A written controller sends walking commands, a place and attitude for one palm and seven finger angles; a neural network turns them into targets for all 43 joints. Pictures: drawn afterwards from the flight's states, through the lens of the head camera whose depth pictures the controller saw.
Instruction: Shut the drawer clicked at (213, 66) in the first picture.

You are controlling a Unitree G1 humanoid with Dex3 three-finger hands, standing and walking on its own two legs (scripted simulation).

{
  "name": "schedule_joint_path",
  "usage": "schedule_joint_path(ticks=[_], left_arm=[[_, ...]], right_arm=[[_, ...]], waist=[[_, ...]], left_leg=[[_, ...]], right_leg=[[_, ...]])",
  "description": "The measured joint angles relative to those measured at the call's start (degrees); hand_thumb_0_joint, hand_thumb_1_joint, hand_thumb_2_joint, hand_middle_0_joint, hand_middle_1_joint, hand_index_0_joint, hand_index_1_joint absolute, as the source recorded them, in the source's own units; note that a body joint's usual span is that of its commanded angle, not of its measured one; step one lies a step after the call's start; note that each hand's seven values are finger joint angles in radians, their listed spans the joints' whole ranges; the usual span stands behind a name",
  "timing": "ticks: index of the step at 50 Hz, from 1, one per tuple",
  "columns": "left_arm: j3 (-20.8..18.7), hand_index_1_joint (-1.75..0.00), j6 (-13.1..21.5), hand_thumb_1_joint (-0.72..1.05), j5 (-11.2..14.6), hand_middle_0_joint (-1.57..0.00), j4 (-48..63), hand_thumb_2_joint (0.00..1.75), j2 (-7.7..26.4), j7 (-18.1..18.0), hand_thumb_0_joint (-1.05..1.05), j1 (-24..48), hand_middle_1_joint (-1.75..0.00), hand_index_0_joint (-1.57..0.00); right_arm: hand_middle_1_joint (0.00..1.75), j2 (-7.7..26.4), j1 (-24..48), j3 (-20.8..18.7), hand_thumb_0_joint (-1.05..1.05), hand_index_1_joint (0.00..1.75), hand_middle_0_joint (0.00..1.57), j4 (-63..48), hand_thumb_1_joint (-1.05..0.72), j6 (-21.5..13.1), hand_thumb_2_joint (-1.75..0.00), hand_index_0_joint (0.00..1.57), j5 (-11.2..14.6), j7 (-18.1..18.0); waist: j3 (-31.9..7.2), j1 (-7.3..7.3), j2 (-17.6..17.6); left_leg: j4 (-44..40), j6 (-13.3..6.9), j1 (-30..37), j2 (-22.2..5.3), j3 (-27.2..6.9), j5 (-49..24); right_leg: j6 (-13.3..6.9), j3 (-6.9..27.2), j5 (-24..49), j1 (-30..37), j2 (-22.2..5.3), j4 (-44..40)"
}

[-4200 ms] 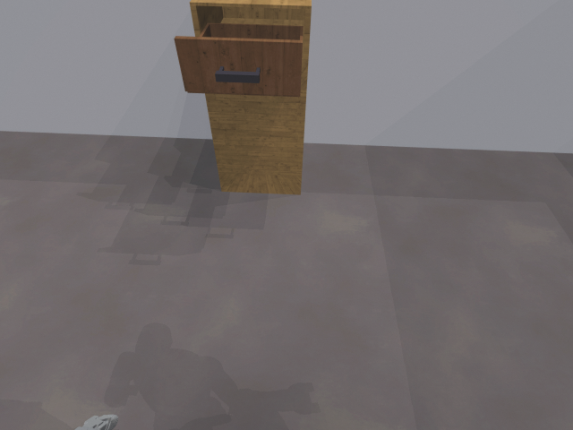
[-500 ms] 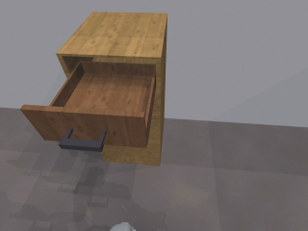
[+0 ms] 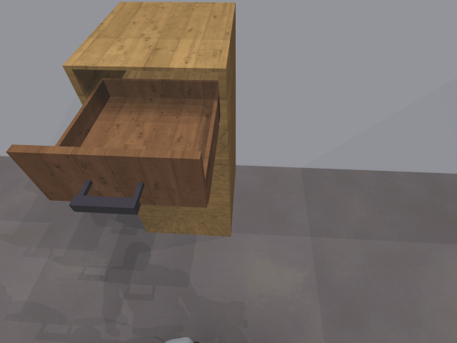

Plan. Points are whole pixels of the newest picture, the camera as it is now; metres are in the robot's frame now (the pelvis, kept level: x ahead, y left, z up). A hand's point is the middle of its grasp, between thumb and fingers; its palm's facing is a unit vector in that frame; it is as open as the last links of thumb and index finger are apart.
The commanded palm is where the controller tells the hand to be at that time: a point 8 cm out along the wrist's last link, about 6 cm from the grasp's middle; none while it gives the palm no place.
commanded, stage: come to a stop and stand still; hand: left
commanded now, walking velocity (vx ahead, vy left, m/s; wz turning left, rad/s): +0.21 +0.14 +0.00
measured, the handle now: (109, 195) +0.36 +0.27 +0.03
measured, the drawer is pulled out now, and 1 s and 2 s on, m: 0.29 0.29 0.29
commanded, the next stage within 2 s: look again from close up in 0.94 s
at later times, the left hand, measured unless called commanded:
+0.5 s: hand out of the picture -0.06 +0.18 -0.16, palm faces +0.15 -0.97 -0.21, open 7.3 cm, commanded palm none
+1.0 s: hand out of the picture -0.04 +0.19 -0.16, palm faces +0.08 -0.98 -0.16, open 7.3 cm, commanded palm none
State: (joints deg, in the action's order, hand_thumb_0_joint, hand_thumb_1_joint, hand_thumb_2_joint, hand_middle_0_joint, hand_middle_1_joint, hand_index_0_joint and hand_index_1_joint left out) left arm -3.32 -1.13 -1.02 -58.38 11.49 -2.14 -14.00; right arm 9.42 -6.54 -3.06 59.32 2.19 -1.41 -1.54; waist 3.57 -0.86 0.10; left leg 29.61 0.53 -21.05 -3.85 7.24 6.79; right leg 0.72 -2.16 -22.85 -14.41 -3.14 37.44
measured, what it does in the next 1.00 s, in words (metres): steps on the spot: left foot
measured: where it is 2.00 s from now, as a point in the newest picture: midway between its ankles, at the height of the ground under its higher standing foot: outside the picture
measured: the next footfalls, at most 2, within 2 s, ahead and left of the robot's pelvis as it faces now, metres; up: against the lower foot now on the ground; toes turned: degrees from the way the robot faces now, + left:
left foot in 0.46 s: -0.02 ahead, +0.14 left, +0.00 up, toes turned +6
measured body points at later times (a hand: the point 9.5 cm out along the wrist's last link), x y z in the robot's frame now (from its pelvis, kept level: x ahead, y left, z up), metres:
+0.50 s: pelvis -0.02 +0.00 +0.02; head -0.01 +0.00 +0.46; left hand -0.07 +0.23 -0.14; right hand -0.01 -0.23 -0.14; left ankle -0.06 +0.13 -0.73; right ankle -0.01 -0.11 -0.72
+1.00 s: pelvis -0.03 +0.03 +0.02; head -0.02 +0.04 +0.47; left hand -0.04 +0.25 -0.15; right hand -0.04 -0.18 -0.14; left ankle -0.06 +0.13 -0.72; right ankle -0.01 -0.11 -0.72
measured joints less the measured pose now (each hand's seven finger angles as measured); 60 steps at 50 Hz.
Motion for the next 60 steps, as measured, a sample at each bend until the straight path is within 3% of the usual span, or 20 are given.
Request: schedule_joint_path(ticks=[4,7,11,19,23,24,27,31,44,52,60], left_arm=[[0.93,-0.3,-0.12,0.91,-0.54,-0.2,-0.71,0.9,-0.66,0.29,0.0,-1.68,-0.3,-0.2],[1.38,-0.3,0.11,0.91,-0.29,-0.2,-1.25,0.9,-1.53,0.59,0.0,-3.04,-0.3,-0.2],[1.93,-0.3,0.95,0.91,-0.07,-0.2,-1.23,0.9,-2.98,1.15,0.0,-2.89,-0.3,-0.2],[1.09,-0.3,1.64,0.92,-0.23,-0.21,-2.1,0.9,-3.16,0.89,0.01,-2.8,-0.3,-0.21],[0.99,-0.3,0.85,0.91,0.26,-0.21,-4.34,0.9,-2.69,0.86,0.01,-3.83,-0.3,-0.2],[1.07,-0.3,0.57,0.91,0.44,-0.2,-5.01,0.9,-2.67,0.85,0.01,-3.92,-0.3,-0.2],[1.15,-0.3,-0.08,0.91,0.44,-0.2,-6.67,0.9,-1.95,0.71,0.01,-3.91,-0.3,-0.2],[1.94,-0.3,0.21,0.91,0.49,-0.2,-7.91,0.9,-2.36,0.89,0.01,-3.74,-0.3,-0.2],[3.12,-0.3,0.7,0.91,0.47,-0.2,-8.35,0.9,-3.24,0.75,0.01,-1.76,-0.3,-0.2],[2.98,-0.3,0.87,0.91,0.62,-0.2,-8.13,0.9,-2.84,0.53,0.0,-1.78,-0.3,-0.2],[4.3,-0.3,1.96,0.91,0.36,-0.2,-6.5,0.9,-3.06,0.33,0.0,-2.68,-0.3,-0.2]], right_arm=[[0.29,1.55,-4.35,-0.61,0.0,0.3,0.2,1.76,-0.92,1.93,-0.9,0.2,0.11,1.12],[0.29,2.21,-7.26,-0.61,0.0,0.3,0.2,2.77,-0.92,1.75,-0.9,0.2,-0.18,1.63],[0.29,2.96,-10.34,-0.59,0.01,0.3,0.2,2.97,-0.92,0.72,-0.9,0.19,-0.22,1.63],[0.29,2.38,-11.51,0.29,0.01,0.3,0.2,3.86,-0.92,0.68,-0.9,0.19,0.14,0.88],[0.29,1.53,-10.42,1.15,0.01,0.3,0.2,3.31,-0.91,-1.11,-0.9,0.19,0.52,0.41],[0.29,1.33,-10.17,1.29,0.01,0.3,0.2,3.41,-0.91,-1.68,-0.9,0.19,0.48,0.18],[0.29,-0.79,-9.01,2.21,0.01,0.3,0.2,4.16,-0.91,-1.83,-0.9,0.19,0.39,-0.15],[0.3,-0.84,-8.32,2.73,0.02,0.3,0.2,5.2,-0.95,-1.94,-0.9,0.2,0.41,-1.09],[0.3,-1.78,-9.48,3.49,0.01,0.3,0.2,6.0,-0.93,-2.84,-0.9,0.2,0.73,-0.89],[0.3,-3.29,-11.6,3.62,0.01,0.3,0.2,7.06,-0.92,-2.89,-0.9,0.2,0.82,-0.73],[0.3,-1.91,-12.86,3.97,0.01,0.3,0.2,2.73,-0.91,-3.45,-0.9,0.2,0.38,0.52]], waist=[[-3.47,0.35,1.27],[-5.3,0.11,0.51],[-4.47,0.59,0.57],[-1.2,-1.13,0.44],[-1.41,-1.23,0.76],[-1.7,-0.96,1.24],[-2.4,-1.39,-0.61],[-3.26,-1.71,-1.14],[-2.68,-0.17,-1.88],[-1.89,0.35,-1.11],[-1.78,1.14,1.88]], left_leg=[[9.06,0.72,-1.79,0.69,-3.7,12.28],[16.5,0.63,-1.87,1.64,-4.79,11.22],[18.94,1.28,-0.06,1.88,-5.31,10.03],[10.02,1.58,5.32,1.97,-5.37,15.68],[-3.91,0.8,11.44,1.31,-5.47,7.6],[-5.42,0.67,12.28,0.88,-5.86,8.49],[-4.49,0.63,12.86,1.82,-5.33,9.77],[-5.43,0.07,14.38,2.27,-4.7,9.39],[-7.48,-1.1,15.68,3.25,-3.37,8.32],[-7.64,-1.22,15.6,3.44,-3.34,8.16],[-0.83,-1.6,10.89,3.64,-3.82,11.24]], right_leg=[[-2.4,-1.77,3.73,2.09,1.17,-3.76],[-3.1,-1.37,7.01,3.88,1.44,-9.57],[-3.52,-2.07,9.98,4.46,1.77,-13.94],[-3.14,-3.6,11.56,2.93,0.97,-15.14],[-1.86,-3.9,10.3,1.5,1.17,-12.12],[-1.49,-4.31,9.53,0.96,1.46,-10.72],[-0.65,-3.69,9.38,1.87,0.52,-10.65],[0.08,-3.08,10.17,3.64,0.23,-12.54],[1.23,-1.76,11.99,4.63,-0.5,-14.91],[1.31,-1.72,12.02,4.46,-0.68,-14.84],[1.11,-1.95,9.12,0.22,-1.33,-8.63]])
